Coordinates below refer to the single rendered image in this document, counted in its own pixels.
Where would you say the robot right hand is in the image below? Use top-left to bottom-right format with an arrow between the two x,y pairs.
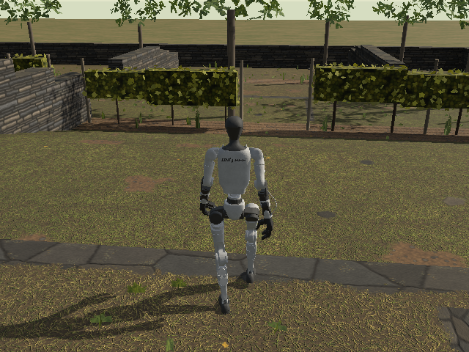
256,217 -> 273,240

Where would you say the right robot upper arm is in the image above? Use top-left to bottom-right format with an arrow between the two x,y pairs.
249,147 -> 265,190

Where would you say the robot left hand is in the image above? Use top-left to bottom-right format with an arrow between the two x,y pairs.
200,201 -> 217,216

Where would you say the robot left forearm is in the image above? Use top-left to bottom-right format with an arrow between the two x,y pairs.
200,176 -> 211,204

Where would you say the left robot upper arm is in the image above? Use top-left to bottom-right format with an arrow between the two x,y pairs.
202,147 -> 219,187

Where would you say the robot right foot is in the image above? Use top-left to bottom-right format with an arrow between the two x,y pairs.
245,267 -> 256,283

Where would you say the right robot shin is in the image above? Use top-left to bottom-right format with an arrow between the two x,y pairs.
246,230 -> 257,274

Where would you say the robot right forearm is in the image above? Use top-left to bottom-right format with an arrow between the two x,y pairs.
258,179 -> 273,219

